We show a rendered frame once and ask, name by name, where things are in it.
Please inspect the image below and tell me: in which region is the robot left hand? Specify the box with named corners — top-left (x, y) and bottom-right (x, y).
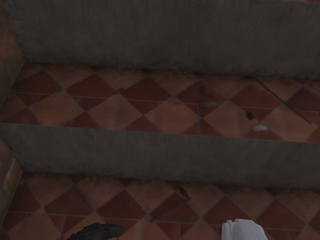
top-left (67, 222), bottom-right (124, 240)

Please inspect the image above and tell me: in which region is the right robot thigh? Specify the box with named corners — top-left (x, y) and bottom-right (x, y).
top-left (221, 218), bottom-right (268, 240)

